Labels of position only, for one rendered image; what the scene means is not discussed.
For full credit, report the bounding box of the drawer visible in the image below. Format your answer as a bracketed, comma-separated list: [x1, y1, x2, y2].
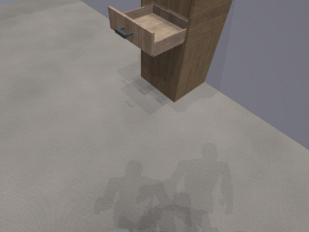
[107, 4, 188, 57]

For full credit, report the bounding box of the cabinet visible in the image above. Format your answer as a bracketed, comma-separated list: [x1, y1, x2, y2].
[141, 0, 233, 102]

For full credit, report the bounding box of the handle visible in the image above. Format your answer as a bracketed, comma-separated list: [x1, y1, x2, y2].
[114, 27, 133, 39]

